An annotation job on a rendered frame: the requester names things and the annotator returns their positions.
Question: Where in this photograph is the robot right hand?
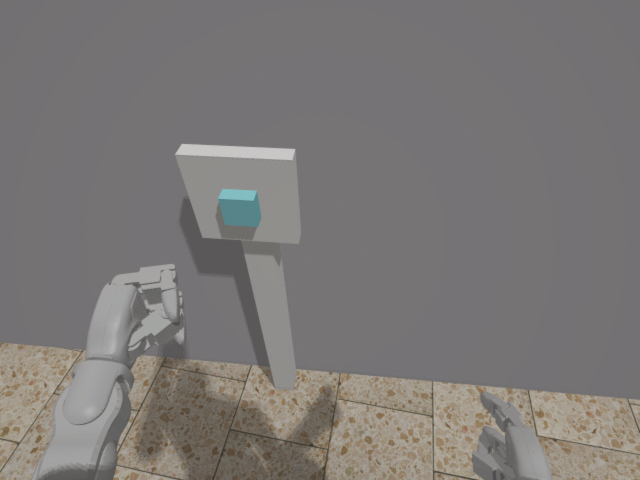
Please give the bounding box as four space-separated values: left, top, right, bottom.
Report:
472 391 552 480

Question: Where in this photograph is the robot left forearm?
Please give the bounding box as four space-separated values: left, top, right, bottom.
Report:
31 358 134 480

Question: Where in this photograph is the robot left hand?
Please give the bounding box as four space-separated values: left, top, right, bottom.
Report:
85 264 187 370

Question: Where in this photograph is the panel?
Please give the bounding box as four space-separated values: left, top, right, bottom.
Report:
175 144 301 391

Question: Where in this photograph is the button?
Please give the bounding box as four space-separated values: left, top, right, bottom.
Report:
218 189 261 227

